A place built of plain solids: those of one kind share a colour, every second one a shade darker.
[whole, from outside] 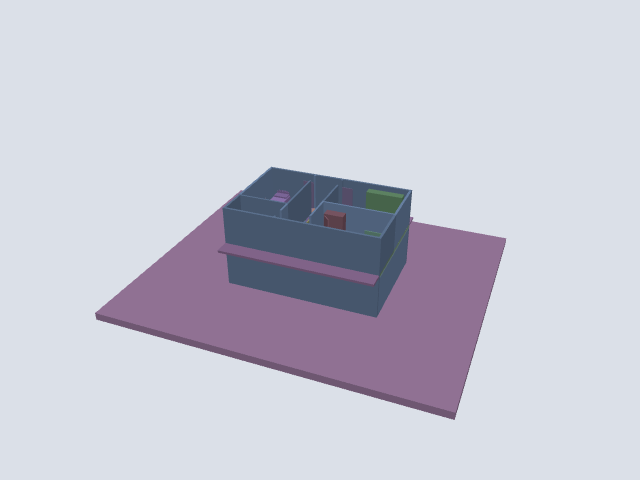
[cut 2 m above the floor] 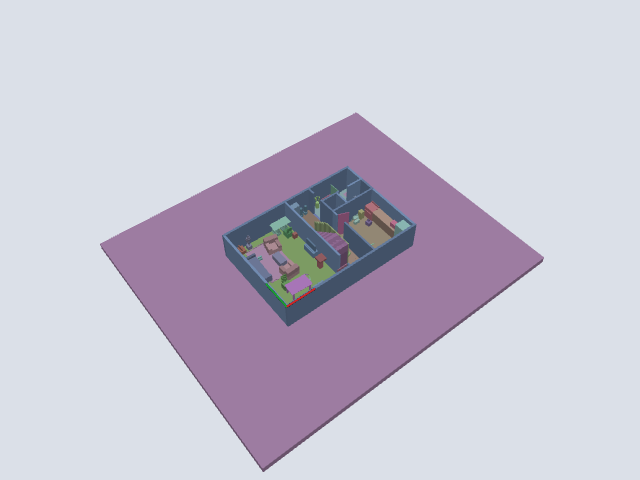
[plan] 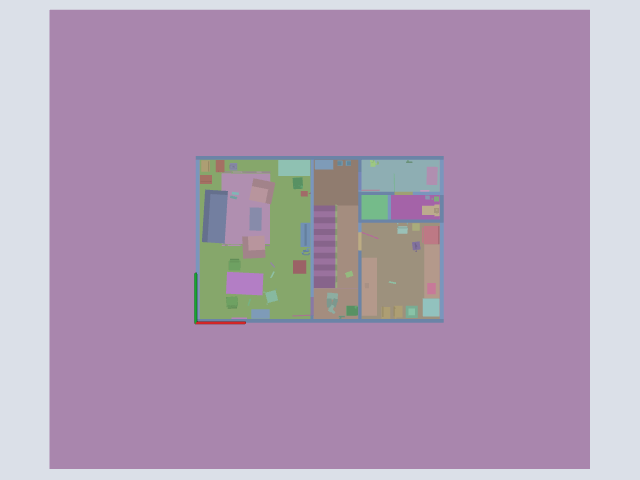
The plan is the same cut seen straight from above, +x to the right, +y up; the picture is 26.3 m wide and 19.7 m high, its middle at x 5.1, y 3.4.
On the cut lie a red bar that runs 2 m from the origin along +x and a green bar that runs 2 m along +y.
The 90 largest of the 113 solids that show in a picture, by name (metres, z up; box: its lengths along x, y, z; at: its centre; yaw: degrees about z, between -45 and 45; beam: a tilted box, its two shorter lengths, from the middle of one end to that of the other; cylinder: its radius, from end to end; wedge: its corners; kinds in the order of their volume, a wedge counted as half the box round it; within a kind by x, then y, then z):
{
 "under_1": {"box": [22.18, 18.85, 0.5], "at": [5.09, 3.42, -0.33]},
 "wall_1": {"box": [0.16, 3.47, 2.49], "at": [0.08, 1.9, 4.21]},
 "wall_2": {"box": [0.16, 6.53, 2.96], "at": [0.08, 3.42, 1.18]},
 "wall_3": {"box": [0.16, 2.93, 2.49], "at": [0.08, 5.22, 4.21]},
 "wall_4": {"box": [4.84, 0.13, 2.49], "at": [2.42, 3.69, 4.21]},
 "wall_5": {"box": [0.13, 2.57, 2.49], "at": [4.78, 2.35, 4.21]},
 "wall_6": {"box": [0.13, 5.63, 2.96], "at": [4.78, 3.88, 1.18]},
 "wall_7": {"box": [0.13, 2.03, 2.49], "at": [4.78, 4.78, 4.21]},
 "wall_8": {"box": [10.18, 0.16, 5.75], "at": [5.09, 0.08, 2.58]},
 "wall_9": {"box": [10.18, 0.16, 5.75], "at": [5.09, 6.77, 2.58]},
 "wall_10": {"box": [0.13, 0.15, 2.49], "at": [6.74, 0.23, 4.21]},
 "wall_11": {"box": [0.13, 2.81, 2.96], "at": [6.74, 1.56, 1.18]},
 "wall_12": {"box": [0.13, 3.67, 2.49], "at": [6.74, 2.9, 4.21]},
 "wall_13": {"box": [0.13, 0.39, 2.96], "at": [6.74, 3.92, 1.18]},
 "wall_14": {"box": [0.13, 1.01, 2.96], "at": [6.74, 4.75, 1.18]},
 "wall_15": {"box": [0.13, 0.93, 2.49], "at": [6.74, 5.33, 4.21]},
 "wall_16": {"box": [0.13, 0.5, 2.96], "at": [6.74, 6.44, 1.18]},
 "wall_17": {"box": [1.49, 0.13, 2.96], "at": [7.42, 5.32, 1.18]},
 "wall_18": {"box": [0.13, 1.01, 2.96], "at": [7.95, 4.75, 1.18]},
 "wall_19": {"box": [3.51, 0.13, 2.96], "at": [8.43, 4.17, 1.18]},
 "wall_20": {"box": [3.51, 0.13, 2.49], "at": [8.43, 4.79, 4.21]},
 "wall_21": {"box": [1.27, 0.13, 2.96], "at": [9.54, 5.32, 1.18]},
 "wall_22": {"box": [0.16, 3.95, 2.96], "at": [10.1, 2.13, 1.18]},
 "wall_23": {"box": [0.16, 4.57, 2.49], "at": [10.1, 2.44, 4.21]},
 "wall_24": {"box": [0.16, 1.01, 2.96], "at": [10.1, 4.75, 1.18]},
 "wall_25": {"box": [0.16, 1.83, 2.49], "at": [10.1, 5.78, 4.21]},
 "wall_26": {"box": [0.16, 1.31, 2.96], "at": [10.1, 6.04, 1.18]},
 "stair_1": {"box": [0.89, 0.24, 3.07], "at": [5.28, 1.55, 1.23]},
 "stair_2": {"box": [0.89, 0.48, 2.87], "at": [5.28, 1.67, 1.13]},
 "stair_3": {"box": [0.89, 0.73, 2.67], "at": [5.28, 1.79, 1.04]},
 "stair_4": {"box": [0.89, 0.97, 2.47], "at": [5.28, 1.91, 0.94]},
 "stair_5": {"box": [0.89, 1.21, 2.28], "at": [5.28, 2.03, 0.84]},
 "stair_6": {"box": [0.89, 1.46, 2.08], "at": [5.28, 2.15, 0.74]},
 "stair_7": {"box": [0.89, 1.7, 1.88], "at": [5.28, 2.27, 0.64]},
 "stair_8": {"box": [0.89, 1.94, 1.68], "at": [5.28, 2.4, 0.54]},
 "stair_9": {"box": [0.89, 2.18, 1.49], "at": [5.28, 2.52, 0.44]},
 "stair_10": {"box": [0.89, 2.42, 1.29], "at": [5.28, 2.64, 0.34]},
 "stair_11": {"box": [0.89, 2.67, 1.09], "at": [5.28, 2.76, 0.25]},
 "stair_12": {"box": [0.89, 2.91, 0.89], "at": [5.28, 2.88, 0.15]},
 "stair_13": {"box": [0.89, 3.15, 0.7], "at": [5.28, 3.0, 0.05]},
 "stair_14": {"box": [0.89, 3.4, 0.5], "at": [5.28, 3.12, -0.05]},
 "floor_living_1": {"box": [4.55, 6.53, 0.5], "at": [2.44, 3.42, -0.25]},
 "floor_kitchen_1": {"box": [3.22, 3.95, 0.5], "at": [8.41, 2.13, -0.25]},
 "floor_hall_1": {"box": [1.83, 1.27, 0.5], "at": [5.75, 0.79, -0.25]},
 "floor_hall_2": {"box": [1.83, 1.87, 0.5], "at": [5.75, 5.75, -0.25]},
 "floor_hall_3": {"box": [0.94, 3.4, 0.5], "at": [6.2, 3.12, -0.25]},
 "fixture_wardrobe_bedroom_1": {"box": [2.43, 0.56, 2.2], "at": [1.68, 0.44, 4.01]},
 "floor_flur_1": {"box": [3.22, 1.31, 0.5], "at": [8.41, 6.04, -0.25]},
 "upper_floor_next_1": {"box": [10.18, 1.0, 0.16], "at": [5.09, 7.35, 2.88]},
 "wardrobe_1": {"box": [1.26, 0.6, 2.0], "at": [3.83, 4.07, 3.96]},
 "wardrobe_2": {"box": [0.06, 0.58, 1.76], "at": [4.21, 4.56, 3.96], "yaw": 44.6},
 "counter_run_1": {"box": [0.64, 2.38, 0.038], "at": [7.13, 1.48, 0.9]},
 "counter_run_2": {"box": [0.64, 2.21, 0.038], "at": [9.69, 2.12, 0.9]},
 "counter_run_3": {"box": [0.61, 2.21, 0.78], "at": [9.71, 2.12, 0.49]},
 "floor_wc_1": {"box": [2.01, 1.01, 0.5], "at": [9.02, 4.75, -0.25]},
 "child_bed_1": {"box": [0.96, 0.55, 0.2], "at": [9.2, 0.47, 3.54]},
 "child_bed_2": {"box": [1.06, 2.06, 0.4], "at": [9.2, 1.17, 3.34]},
 "fridge_1": {"box": [0.7, 0.75, 1.72], "at": [9.66, 0.63, 0.86]},
 "sofa_1": {"box": [0.23, 2.16, 0.39], "at": [0.43, 4.39, 0.65], "yaw": -3.6},
 "sofa_2": {"box": [0.93, 2.16, 0.34], "at": [0.79, 4.36, 0.28], "yaw": -3.6},
 "flat_shelf_1": {"box": [0.76, 0.39, 1.46], "at": [2.66, 0.36, 0.73]},
 "flat_shelf_2": {"box": [0.76, 0.39, 1.46], "at": [5.27, 6.49, 0.73]},
 "armchair_club_1": {"box": [0.92, 0.9, 0.35], "at": [2.38, 3.11, 0.24], "yaw": 2.7},
 "armchair_club_2": {"box": [0.92, 0.33, 0.38], "at": [2.4, 2.82, 0.61], "yaw": 2.7},
 "armchair_club_3": {"box": [0.92, 0.9, 0.35], "at": [2.73, 5.39, 0.24], "yaw": -11.3},
 "armchair_club_4": {"box": [0.92, 0.33, 0.38], "at": [2.79, 5.68, 0.61], "yaw": -11.3},
 "floor_cup_1": {"box": [1.08, 1.01, 0.5], "at": [7.34, 4.75, -0.25]},
 "range_cooker_1": {"box": [0.65, 0.76, 0.94], "at": [9.69, 3.6, 0.47]},
 "rug_1": {"box": [2.0, 2.9, 0.08], "at": [2.05, 4.68, -0.03], "yaw": -0.3},
 "wall_band_1": {"box": [0.16, 6.53, 0.31], "at": [0.08, 3.42, 2.81]},
 "tv_board_1": {"box": [0.4, 1.0, 0.48], "at": [4.5, 3.61, 0.24]},
 "tv_board_2": {"box": [0.09, 0.9, 0.52], "at": [4.51, 3.61, 0.78]},
 "trunk_1": {"box": [0.5, 0.95, 0.42], "at": [2.46, 4.26, 0.21], "yaw": -1.0},
 "leaf_bedroom_door_1": {"box": [0.75, 0.05, 2.0], "at": [4.34, 0.32, 3.97], "yaw": -2.0},
 "leaf_bedroom_door_2": {"box": [0.75, 0.05, 2.0], "at": [7.17, 0.32, 3.97], "yaw": 1.0},
 "recycling_crate_1": {"box": [0.36, 0.48, 0.28], "at": [0.4, 6.44, 0.14]},
 "recycling_crate_2": {"box": [0.36, 0.48, 0.28], "at": [7.81, 0.41, 0.14]},
 "recycling_crate_3": {"box": [0.36, 0.48, 0.28], "at": [8.31, 0.46, 0.14]},
 "double_bed_1": {"box": [1.52, 0.07, 1.05], "at": [1.17, 3.81, 3.49]},
 "recycling_tote_1": {"box": [0.5, 0.37, 0.29], "at": [0.42, 5.88, 0.14]},
 "recycling_tote_2": {"box": [0.37, 0.5, 0.29], "at": [1.0, 6.43, 0.14]},
 "chair_bentwood_1": {"box": [0.41, 0.47, 0.43], "at": [4.19, 5.73, 0.21], "yaw": 3.4},
 "leaf_kitchen_door_1": {"box": [0.75, 0.05, 2.0], "at": [7.15, 3.59, 1.0], "yaw": -21.0},
 "leaf_wc_door_1": {"box": [0.05, 0.75, 2.0], "at": [8.15, 5.75, 1.0], "yaw": 1.0},
 "kitchen_bin_1": {"box": [0.31, 0.31, 0.65], "at": [9.04, 3.94, 0.33]},
 "dish_rack_1": {"box": [0.35, 0.47, 0.34], "at": [9.68, 1.41, 1.08]},
 "floor_gap_diele_door_1": {"box": [0.13, 0.75, 0.5], "at": [6.74, 5.82, -0.25]},
 "floor_gap_kitchen_door_1": {"box": [0.13, 0.75, 0.5], "at": [6.74, 3.35, -0.25]},
 "floor_gap_living_door_far_1": {"box": [0.13, 0.75, 0.5], "at": [4.78, 0.69, -0.25]},
 "dining_table_1": {"box": [1.5, 0.9, 0.031], "at": [2.01, 1.61, 0.73], "yaw": -2.8}
}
